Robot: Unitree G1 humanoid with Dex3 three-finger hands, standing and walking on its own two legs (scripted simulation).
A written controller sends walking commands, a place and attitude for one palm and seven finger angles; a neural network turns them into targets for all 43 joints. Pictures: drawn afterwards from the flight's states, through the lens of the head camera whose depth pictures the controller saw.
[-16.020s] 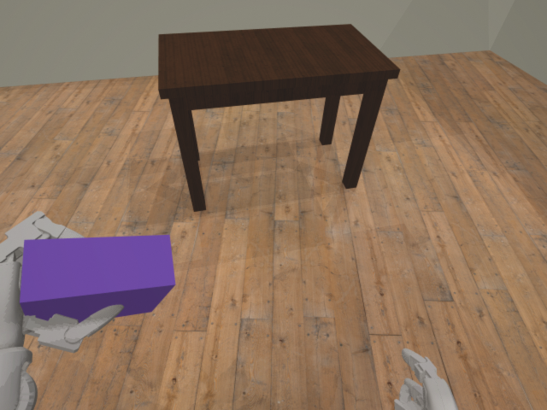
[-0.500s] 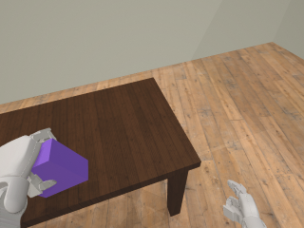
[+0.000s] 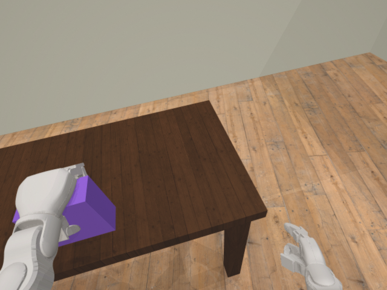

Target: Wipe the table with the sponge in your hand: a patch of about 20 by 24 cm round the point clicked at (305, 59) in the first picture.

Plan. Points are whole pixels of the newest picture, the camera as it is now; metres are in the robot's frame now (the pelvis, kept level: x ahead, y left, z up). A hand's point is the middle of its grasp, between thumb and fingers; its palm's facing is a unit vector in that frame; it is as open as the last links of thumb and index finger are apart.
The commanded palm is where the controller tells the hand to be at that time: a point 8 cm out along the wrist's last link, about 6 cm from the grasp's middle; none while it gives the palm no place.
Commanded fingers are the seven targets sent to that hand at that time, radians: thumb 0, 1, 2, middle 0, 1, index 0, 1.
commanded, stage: turn the palm down, sponge in hand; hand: left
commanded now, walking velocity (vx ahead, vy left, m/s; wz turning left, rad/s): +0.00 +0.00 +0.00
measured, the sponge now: (77, 218) +0.22 +0.29 +0.04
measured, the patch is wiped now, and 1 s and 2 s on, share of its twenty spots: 0.00 0.00 0.00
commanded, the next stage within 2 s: move the sponge above the wiping area in 0.38 s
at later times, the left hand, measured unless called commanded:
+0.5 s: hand (82, 203) +0.23 +0.26 +0.09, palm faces +0.01 -0.08 -1.00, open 9.7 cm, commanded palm +0.20 +0.25 +0.15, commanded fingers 0.00 0.10 1.30 -1.20 -1.60 -1.20 -1.60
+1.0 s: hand (83, 209) +0.23 +0.27 +0.07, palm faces -0.01 -0.09 -1.00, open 9.7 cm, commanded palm +0.21 +0.26 +0.13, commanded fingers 0.00 0.10 1.30 -1.20 -1.60 -1.20 -1.60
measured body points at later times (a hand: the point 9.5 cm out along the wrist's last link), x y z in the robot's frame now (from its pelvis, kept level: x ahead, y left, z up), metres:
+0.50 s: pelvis +0.01 -0.02 +0.00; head +0.01 -0.07 +0.45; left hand +0.22 +0.26 +0.14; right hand +0.25 -0.24 -0.09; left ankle +0.01 +0.10 -0.74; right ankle -0.02 -0.11 -0.74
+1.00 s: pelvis +0.00 -0.02 +0.00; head +0.00 -0.06 +0.45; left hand +0.22 +0.27 +0.12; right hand +0.23 -0.24 -0.09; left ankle +0.01 +0.10 -0.74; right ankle -0.02 -0.11 -0.74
